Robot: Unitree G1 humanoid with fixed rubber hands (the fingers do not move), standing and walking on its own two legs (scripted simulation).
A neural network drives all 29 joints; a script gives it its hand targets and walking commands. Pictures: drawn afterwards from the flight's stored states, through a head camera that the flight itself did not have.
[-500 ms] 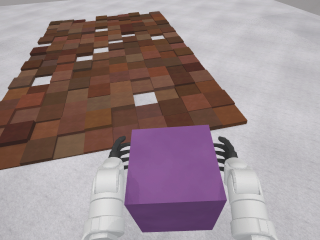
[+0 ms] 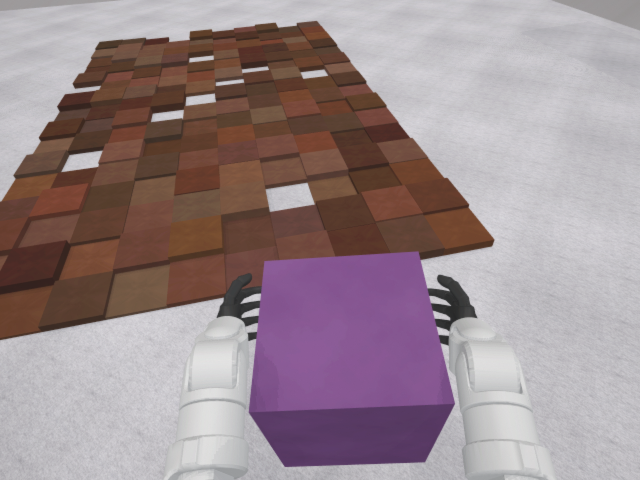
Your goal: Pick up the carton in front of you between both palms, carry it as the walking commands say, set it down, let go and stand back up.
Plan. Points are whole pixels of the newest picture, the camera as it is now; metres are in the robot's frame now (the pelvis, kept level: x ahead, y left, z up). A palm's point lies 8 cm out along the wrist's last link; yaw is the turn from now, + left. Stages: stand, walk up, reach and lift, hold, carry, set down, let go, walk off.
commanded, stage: hold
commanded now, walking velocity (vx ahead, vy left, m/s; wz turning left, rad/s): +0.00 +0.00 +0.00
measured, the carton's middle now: (347, 365) +0.28 +0.00 -0.03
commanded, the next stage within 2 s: carry in 0.14 s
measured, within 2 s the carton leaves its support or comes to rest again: neither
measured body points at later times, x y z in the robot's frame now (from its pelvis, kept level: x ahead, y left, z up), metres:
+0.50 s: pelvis +0.07 +0.02 +0.00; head +0.05 +0.02 +0.45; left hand +0.36 +0.18 +0.07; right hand +0.36 -0.12 +0.07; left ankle +0.01 +0.12 -0.75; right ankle +0.08 -0.11 -0.71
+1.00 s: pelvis +0.34 +0.01 -0.01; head +0.35 +0.01 +0.44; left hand +0.62 +0.18 +0.08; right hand +0.63 -0.12 +0.07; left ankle +0.47 +0.14 -0.72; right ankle +0.20 -0.09 -0.75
